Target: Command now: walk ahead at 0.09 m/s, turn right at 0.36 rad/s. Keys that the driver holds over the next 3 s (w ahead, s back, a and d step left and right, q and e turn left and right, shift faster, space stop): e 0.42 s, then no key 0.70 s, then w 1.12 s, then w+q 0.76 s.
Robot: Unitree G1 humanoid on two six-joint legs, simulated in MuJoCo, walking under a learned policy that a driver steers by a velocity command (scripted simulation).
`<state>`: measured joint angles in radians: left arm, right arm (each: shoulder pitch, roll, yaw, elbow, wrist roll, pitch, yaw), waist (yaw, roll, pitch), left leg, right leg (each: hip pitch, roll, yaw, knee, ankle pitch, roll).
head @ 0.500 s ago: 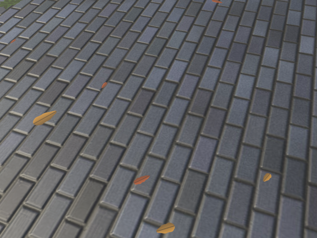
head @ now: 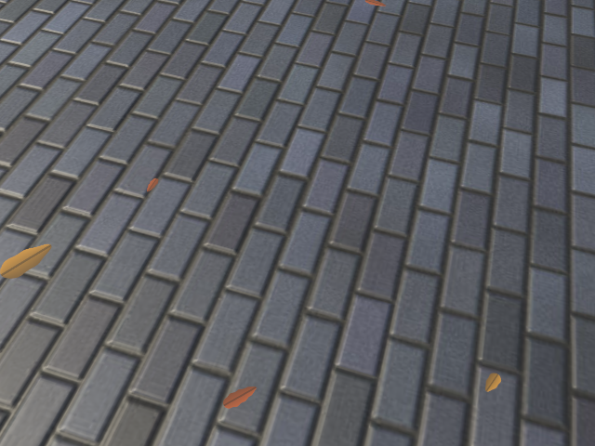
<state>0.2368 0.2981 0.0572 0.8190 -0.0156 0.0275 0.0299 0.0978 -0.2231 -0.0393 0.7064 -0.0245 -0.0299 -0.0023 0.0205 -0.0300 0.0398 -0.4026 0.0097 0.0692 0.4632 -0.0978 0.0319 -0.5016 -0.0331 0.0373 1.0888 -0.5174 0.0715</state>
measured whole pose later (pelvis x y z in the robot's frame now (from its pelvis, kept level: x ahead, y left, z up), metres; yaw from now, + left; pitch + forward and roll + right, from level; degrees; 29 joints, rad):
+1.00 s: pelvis +0.04 -0.02 +0.00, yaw -19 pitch -1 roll +0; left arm 0.19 0.26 0.05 0.76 0.02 0.02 0.02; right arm 0.14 -0.24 -0.03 0.85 -0.01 -0.02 -0.01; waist 0.00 0.00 0.03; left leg -0.20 -0.01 -0.01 0.51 -0.29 0.00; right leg -0.24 0.05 0.11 0.52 -0.26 0.00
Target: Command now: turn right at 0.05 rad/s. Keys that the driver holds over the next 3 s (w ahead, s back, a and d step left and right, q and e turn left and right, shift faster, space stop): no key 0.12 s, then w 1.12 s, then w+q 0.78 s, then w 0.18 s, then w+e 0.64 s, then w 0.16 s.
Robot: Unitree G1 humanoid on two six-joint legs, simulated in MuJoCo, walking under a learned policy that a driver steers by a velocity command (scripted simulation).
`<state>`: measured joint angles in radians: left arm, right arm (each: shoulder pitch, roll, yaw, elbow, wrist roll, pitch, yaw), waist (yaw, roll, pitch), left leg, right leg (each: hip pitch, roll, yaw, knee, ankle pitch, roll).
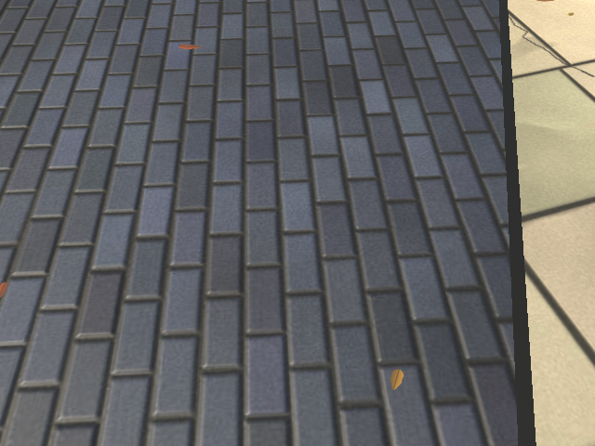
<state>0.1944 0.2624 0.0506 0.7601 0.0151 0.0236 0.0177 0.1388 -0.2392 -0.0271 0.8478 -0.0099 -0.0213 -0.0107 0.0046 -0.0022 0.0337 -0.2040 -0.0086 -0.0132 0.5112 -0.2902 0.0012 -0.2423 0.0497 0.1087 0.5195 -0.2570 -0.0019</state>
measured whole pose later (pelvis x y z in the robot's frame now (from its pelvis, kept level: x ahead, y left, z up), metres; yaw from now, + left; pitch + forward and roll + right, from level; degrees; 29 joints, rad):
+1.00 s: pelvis +0.34 +0.04 +0.00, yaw +0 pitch +0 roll +1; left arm 0.29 0.28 0.05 0.85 -0.02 -0.09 0.01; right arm 0.20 -0.27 -0.05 0.88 -0.01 -0.09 0.04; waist -0.01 -0.04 0.05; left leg -0.28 -0.07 0.07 0.41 -0.14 0.07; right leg -0.45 -0.07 0.04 1.17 -0.31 -0.04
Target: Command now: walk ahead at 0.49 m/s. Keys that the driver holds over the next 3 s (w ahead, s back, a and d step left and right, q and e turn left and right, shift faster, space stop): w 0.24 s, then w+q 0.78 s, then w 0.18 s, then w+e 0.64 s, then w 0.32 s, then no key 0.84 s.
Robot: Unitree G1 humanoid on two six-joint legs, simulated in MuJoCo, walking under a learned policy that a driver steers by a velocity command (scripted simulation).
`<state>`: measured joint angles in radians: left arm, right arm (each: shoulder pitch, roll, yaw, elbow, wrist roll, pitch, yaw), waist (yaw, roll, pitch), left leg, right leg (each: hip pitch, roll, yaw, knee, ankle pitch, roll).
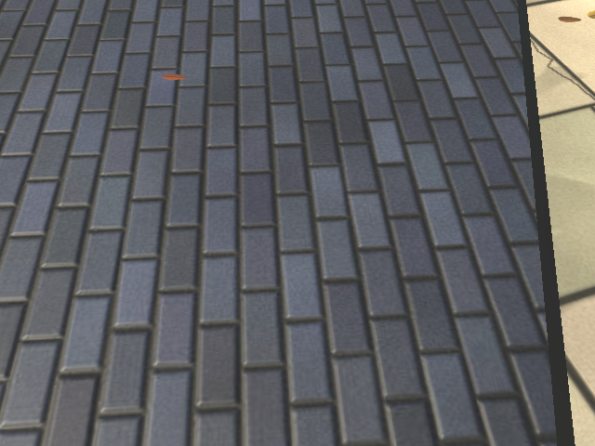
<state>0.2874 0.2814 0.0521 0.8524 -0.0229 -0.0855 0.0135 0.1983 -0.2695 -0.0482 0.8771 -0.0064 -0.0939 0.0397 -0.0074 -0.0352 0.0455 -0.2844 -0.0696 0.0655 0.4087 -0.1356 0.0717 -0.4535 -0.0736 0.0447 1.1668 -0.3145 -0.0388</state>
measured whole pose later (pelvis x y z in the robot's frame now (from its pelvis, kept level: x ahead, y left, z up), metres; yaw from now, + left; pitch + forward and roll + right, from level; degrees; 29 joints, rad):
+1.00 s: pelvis +0.55 +0.05 -0.02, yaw +23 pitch +1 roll -1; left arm 0.22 0.29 0.06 0.85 -0.03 -0.10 0.00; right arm 0.17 -0.30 -0.08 0.72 0.02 -0.04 0.04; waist 0.01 0.00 0.07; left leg -0.43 -0.06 0.04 0.60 -0.18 0.10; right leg -0.30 -0.05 -0.01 1.20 -0.45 0.01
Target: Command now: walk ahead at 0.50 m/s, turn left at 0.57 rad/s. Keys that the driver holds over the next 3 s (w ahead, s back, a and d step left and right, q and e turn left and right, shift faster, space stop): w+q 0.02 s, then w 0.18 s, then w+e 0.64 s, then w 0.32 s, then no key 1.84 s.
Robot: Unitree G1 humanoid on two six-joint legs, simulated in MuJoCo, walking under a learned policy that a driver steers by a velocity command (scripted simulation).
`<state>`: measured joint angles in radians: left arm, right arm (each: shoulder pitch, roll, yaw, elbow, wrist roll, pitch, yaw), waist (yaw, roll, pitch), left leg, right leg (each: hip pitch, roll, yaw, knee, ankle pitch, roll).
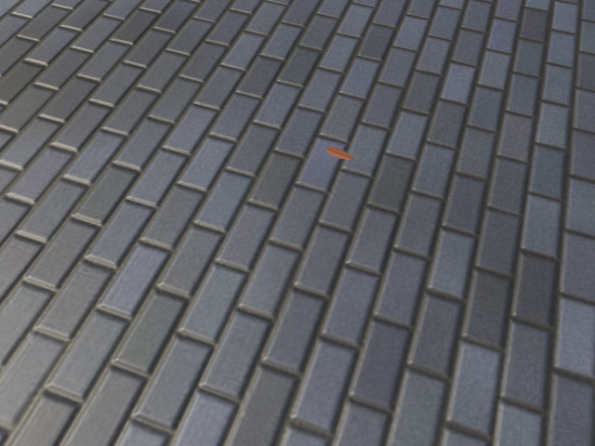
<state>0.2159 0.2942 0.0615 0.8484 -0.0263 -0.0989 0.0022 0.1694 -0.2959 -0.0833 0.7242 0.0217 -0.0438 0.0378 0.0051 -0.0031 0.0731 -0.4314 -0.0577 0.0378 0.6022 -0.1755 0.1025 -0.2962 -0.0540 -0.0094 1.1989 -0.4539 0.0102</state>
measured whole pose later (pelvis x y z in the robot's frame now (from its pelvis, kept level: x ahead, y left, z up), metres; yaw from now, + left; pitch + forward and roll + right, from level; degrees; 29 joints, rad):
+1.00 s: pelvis +0.60 -0.03 +0.01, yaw -15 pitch +2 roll +1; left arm 0.37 0.30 0.05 0.78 -0.03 -0.04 0.01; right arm 0.12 -0.27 -0.05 0.68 0.00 -0.12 0.02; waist 0.04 -0.03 0.00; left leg -0.40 -0.05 -0.02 0.52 -0.16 0.02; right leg -0.29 0.08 0.15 1.04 -0.47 -0.03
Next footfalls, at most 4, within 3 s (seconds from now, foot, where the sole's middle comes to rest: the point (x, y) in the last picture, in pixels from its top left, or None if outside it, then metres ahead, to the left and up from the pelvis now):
0.44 right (367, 444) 0.44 -0.13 -0.76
0.92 left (288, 319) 0.73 0.04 -0.76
1.36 right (406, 261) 0.90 -0.26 -0.76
1.66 left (308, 252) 0.93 -0.01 -0.76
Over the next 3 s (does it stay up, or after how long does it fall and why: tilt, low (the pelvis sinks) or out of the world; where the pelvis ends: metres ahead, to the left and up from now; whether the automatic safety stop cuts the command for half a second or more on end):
stays up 0.88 -0.12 0.02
